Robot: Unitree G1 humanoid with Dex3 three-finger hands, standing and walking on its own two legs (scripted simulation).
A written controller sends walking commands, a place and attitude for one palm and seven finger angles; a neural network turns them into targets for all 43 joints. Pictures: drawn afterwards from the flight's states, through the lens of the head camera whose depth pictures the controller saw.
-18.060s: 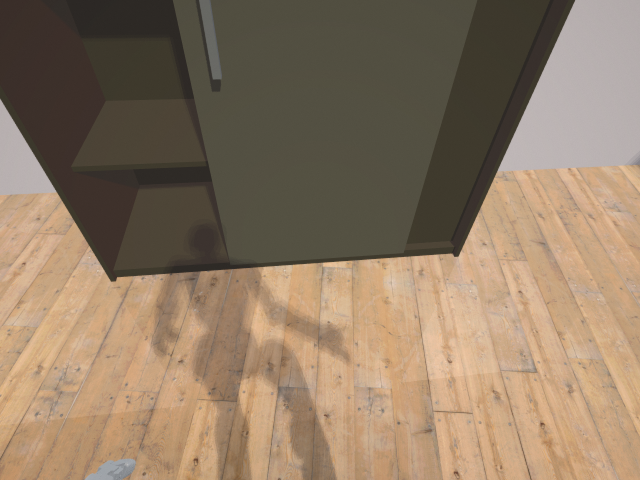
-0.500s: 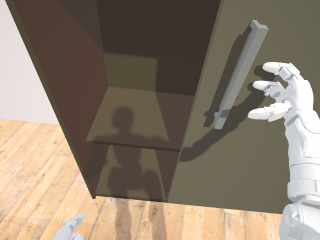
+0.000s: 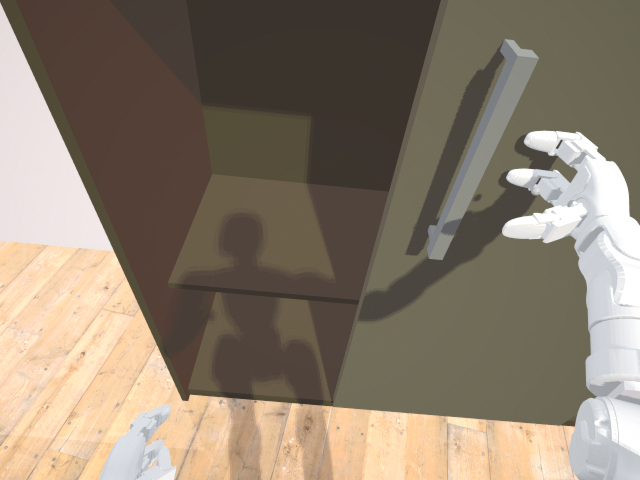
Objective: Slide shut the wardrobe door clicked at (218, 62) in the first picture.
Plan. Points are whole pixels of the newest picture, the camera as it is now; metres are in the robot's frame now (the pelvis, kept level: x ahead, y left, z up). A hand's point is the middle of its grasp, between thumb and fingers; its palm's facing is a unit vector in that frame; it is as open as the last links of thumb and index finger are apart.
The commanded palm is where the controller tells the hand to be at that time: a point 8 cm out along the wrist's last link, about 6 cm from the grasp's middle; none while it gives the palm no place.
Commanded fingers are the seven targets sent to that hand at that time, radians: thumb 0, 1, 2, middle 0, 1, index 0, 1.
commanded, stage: move the hooked fingers beside the handle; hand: right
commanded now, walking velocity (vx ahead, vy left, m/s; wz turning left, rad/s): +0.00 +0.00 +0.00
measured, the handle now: (466, 166) +0.46 -0.14 +0.20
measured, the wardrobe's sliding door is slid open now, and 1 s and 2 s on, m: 0.44 0.44 0.44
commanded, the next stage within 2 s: feel for the door with the fingertips in 0.82 s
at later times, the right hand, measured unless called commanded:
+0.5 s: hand (540, 204) +0.40 -0.21 +0.20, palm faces +0.03 +1.00 -0.03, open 14.0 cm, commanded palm +0.38 -0.26 +0.20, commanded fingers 0.00 0.50 -0.30 0.30 1.20 0.30 1.20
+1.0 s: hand (540, 195) +0.41 -0.21 +0.20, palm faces +0.02 +1.00 -0.02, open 13.9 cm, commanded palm +0.39 -0.26 +0.20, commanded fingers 0.00 0.50 -0.30 0.30 1.20 0.30 1.20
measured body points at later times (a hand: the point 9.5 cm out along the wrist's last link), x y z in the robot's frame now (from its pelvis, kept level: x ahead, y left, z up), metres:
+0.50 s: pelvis +0.00 +0.00 +0.00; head +0.00 +0.03 +0.45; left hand +0.14 +0.26 -0.11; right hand +0.39 -0.26 +0.20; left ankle -0.05 +0.07 -0.74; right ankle +0.04 -0.09 -0.74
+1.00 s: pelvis +0.00 +0.00 +0.00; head +0.00 +0.02 +0.45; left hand +0.11 +0.26 -0.11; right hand +0.41 -0.27 +0.20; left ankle -0.05 +0.07 -0.74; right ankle +0.04 -0.09 -0.74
